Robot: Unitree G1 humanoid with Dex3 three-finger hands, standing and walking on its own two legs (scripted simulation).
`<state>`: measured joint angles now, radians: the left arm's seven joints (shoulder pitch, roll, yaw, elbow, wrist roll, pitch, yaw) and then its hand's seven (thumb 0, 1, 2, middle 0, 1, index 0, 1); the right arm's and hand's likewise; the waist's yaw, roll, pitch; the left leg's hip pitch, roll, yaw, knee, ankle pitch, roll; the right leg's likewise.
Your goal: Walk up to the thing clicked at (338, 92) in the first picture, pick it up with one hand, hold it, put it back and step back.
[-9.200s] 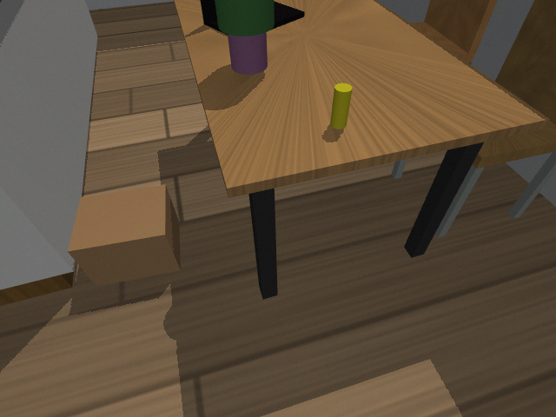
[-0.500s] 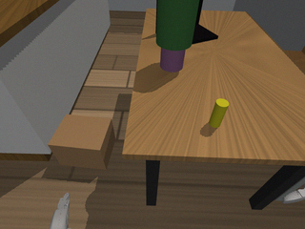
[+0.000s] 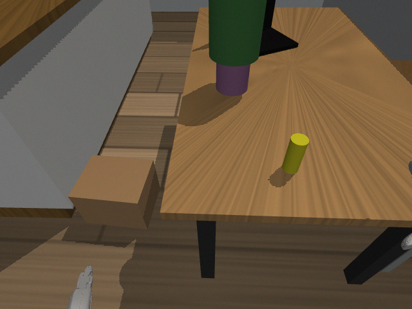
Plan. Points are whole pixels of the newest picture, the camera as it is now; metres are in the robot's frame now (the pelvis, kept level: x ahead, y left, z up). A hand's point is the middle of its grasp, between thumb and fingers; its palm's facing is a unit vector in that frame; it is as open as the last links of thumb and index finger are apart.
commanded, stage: go down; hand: right
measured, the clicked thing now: (294, 154) +0.49 -0.20 +0.01
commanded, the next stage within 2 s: approach in 2.00 s
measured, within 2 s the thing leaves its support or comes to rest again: neither
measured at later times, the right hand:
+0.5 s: hand out of the picture +0.34 -0.35 +0.14, palm faces +0.16 +0.99 +0.01, open 17.5 cm
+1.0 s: hand out of the picture +0.37 -0.37 +0.13, palm faces +0.17 +0.98 +0.01, open 17.4 cm
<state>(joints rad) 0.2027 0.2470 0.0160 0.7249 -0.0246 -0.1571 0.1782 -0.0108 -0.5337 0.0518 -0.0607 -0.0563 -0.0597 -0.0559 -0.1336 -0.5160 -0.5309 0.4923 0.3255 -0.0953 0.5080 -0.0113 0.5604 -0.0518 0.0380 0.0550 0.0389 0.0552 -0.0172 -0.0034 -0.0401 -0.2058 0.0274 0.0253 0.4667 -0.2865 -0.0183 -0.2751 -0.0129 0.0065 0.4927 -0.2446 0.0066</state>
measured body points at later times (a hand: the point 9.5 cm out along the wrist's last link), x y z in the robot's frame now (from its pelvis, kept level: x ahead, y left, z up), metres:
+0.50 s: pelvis -0.01 +0.01 -0.01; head +0.01 +0.00 +0.44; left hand +0.14 +0.28 -0.09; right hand +0.32 -0.40 +0.14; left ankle -0.03 +0.13 -0.74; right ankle +0.01 -0.12 -0.74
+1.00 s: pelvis +0.00 +0.00 -0.01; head +0.04 -0.02 +0.43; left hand +0.14 +0.27 -0.09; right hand +0.35 -0.42 +0.14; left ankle -0.03 +0.13 -0.74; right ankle +0.01 -0.12 -0.74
